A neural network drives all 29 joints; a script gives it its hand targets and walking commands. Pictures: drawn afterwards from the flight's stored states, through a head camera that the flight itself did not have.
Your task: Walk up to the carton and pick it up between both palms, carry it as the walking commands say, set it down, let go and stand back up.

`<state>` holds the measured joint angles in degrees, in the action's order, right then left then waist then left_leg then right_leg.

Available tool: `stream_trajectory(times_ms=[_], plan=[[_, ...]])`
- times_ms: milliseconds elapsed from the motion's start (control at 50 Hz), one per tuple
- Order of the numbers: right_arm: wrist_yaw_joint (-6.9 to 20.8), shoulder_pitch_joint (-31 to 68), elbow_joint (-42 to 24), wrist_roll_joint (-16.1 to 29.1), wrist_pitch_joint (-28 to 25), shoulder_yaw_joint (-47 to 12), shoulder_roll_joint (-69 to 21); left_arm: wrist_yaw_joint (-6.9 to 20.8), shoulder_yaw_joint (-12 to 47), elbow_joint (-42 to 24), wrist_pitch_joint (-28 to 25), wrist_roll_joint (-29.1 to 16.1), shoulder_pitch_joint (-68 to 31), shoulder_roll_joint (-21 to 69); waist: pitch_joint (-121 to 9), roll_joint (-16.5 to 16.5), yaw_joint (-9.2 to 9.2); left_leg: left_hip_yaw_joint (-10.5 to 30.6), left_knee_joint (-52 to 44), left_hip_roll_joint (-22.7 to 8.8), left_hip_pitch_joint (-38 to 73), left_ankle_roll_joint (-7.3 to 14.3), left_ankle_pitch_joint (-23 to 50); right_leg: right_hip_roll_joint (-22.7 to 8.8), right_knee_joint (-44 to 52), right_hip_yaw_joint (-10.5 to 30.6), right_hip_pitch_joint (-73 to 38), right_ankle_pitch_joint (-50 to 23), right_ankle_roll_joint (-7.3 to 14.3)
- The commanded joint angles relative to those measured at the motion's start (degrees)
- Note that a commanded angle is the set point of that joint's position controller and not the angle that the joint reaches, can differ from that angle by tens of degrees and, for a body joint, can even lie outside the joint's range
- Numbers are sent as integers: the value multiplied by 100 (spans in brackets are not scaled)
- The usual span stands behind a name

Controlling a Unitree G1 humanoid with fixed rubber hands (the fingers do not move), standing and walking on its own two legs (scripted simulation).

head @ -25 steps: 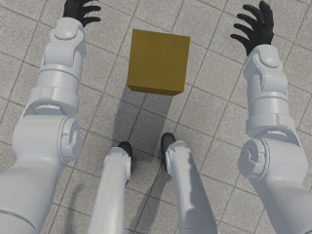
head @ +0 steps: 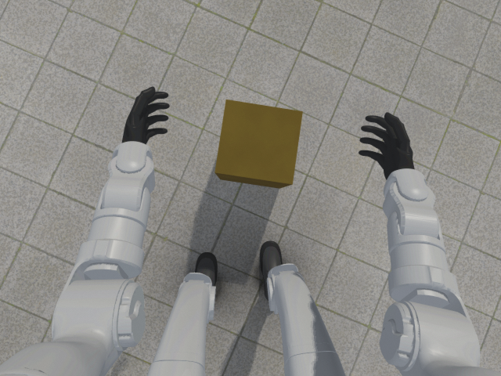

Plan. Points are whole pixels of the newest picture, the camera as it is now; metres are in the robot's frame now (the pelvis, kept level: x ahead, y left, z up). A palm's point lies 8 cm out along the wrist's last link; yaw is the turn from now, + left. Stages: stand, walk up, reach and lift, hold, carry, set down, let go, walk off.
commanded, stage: let go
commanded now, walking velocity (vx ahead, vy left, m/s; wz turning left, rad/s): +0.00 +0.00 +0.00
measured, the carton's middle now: (256, 149) +0.49 -0.07 -0.58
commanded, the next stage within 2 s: stand in 1.10 s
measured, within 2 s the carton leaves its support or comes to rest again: neither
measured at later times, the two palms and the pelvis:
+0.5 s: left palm (47, 268) +0.27 +0.22 -0.01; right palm (443, 293) +0.22 -0.24 -0.01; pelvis +0.05 +0.00 +0.07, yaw -2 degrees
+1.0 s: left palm (19, 315) +0.22 +0.24 +0.01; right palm (447, 305) +0.21 -0.23 +0.01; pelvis +0.05 +0.01 +0.07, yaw -2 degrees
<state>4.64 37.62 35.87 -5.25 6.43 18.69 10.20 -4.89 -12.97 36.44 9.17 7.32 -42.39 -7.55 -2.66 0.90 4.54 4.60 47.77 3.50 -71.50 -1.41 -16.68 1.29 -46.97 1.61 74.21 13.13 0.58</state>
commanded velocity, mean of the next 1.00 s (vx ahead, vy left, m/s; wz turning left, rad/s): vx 0.00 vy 0.00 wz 0.00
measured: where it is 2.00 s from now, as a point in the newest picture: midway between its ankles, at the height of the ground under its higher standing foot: (238, 287)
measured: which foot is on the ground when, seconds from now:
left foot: down 0.00-1.00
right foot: down 0.00-1.00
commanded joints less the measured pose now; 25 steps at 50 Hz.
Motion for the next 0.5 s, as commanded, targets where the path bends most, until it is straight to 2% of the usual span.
stream_trajectory(times_ms=[0, 100, 200, 360, 480], plan=[[123, -216, -1053, 243, -128, -266, 825, -5, 117, -1298, -144, -138, -31, -354, -5809, 53, 164, -416, -484, 194, 2500, -151, 2374, 105, -42, -83, -5265, -3754, -202], [215, -1443, -1021, 468, -261, -671, 707, 213, 182, -1111, -381, -231, 1277, -438, -4162, -153, 18, -441, -1131, 112, 2496, -60, 1264, 5, 530, -5, -5713, -2988, -231], [169, -2504, -957, 555, -443, -996, 552, 374, 335, -734, -614, -360, 2234, -517, -2871, -213, -114, -429, -1553, 39, 3021, -46, 774, -30, 1090, 23, -5803, -2287, -206], [-24, -4080, -1388, 517, -684, -1273, 634, 519, 526, -926, -926, -468, 3860, -690, -1882, -160, -171, -327, -2165, -28, 4541, -68, 1205, 0, 1777, 15, -6539, -2165, -187], [-27, -4677, -1603, 631, -636, -1486, 624, 614, 703, -1306, -903, -511, 4807, -742, -879, 34, -307, -277, -2639, -80, 5420, -49, 1512, 38, 2247, -23, -6932, -1817, -174]])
